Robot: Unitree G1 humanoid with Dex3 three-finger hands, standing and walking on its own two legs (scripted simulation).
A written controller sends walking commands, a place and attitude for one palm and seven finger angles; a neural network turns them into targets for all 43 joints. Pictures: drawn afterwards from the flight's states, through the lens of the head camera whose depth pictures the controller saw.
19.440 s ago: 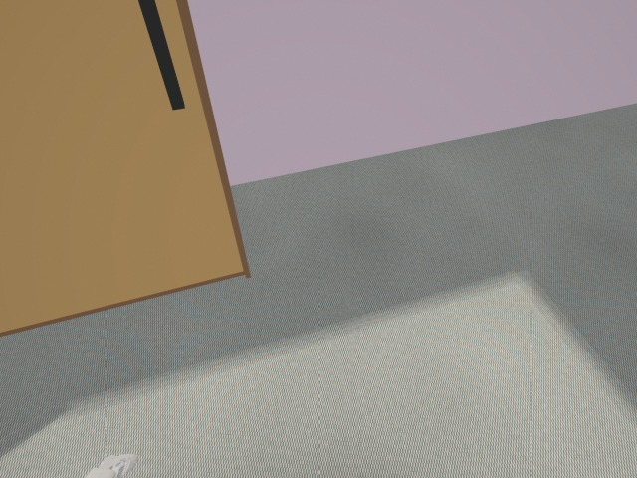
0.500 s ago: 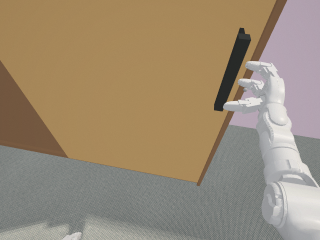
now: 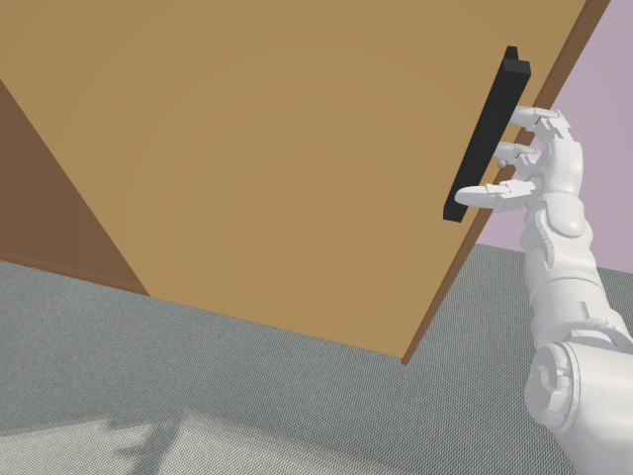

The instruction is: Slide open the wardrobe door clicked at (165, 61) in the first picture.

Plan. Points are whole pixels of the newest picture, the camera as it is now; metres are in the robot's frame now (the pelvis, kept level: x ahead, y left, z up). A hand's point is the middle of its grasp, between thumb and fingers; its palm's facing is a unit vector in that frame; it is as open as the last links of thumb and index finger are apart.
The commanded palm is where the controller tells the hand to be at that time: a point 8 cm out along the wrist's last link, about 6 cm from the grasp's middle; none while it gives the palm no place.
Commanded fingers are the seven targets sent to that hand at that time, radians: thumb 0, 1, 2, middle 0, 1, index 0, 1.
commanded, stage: slide the fingers in behind the handle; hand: right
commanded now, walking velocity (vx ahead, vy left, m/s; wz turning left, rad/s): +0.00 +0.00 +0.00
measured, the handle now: (478, 143) +0.53 -0.13 +0.14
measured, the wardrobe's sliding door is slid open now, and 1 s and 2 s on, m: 0.00 0.00 0.00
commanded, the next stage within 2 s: move the hooked fingers beside the handle in 1.00 s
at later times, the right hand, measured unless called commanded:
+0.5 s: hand (501, 181) +0.45 -0.14 +0.16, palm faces +0.10 +0.99 +0.03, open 14.0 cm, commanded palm +0.42 -0.19 +0.15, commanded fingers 0.00 0.50 -0.30 0.30 1.20 0.30 1.20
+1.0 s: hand (492, 180) +0.45 -0.13 +0.15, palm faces +0.12 +0.99 +0.01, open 14.1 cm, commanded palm +0.42 -0.16 +0.15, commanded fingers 0.00 0.50 -0.30 0.30 1.20 0.30 1.20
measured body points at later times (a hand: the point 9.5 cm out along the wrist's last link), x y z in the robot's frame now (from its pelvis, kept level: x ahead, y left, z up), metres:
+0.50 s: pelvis -0.01 +0.00 +0.00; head +0.02 +0.00 +0.45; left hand +0.10 +0.26 -0.11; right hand +0.44 -0.19 +0.16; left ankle -0.03 +0.10 -0.72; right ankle +0.02 -0.11 -0.72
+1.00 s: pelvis -0.01 +0.00 +0.00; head +0.02 +0.00 +0.45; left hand +0.03 +0.26 -0.12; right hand +0.44 -0.19 +0.15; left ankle -0.03 +0.10 -0.72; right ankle +0.02 -0.11 -0.72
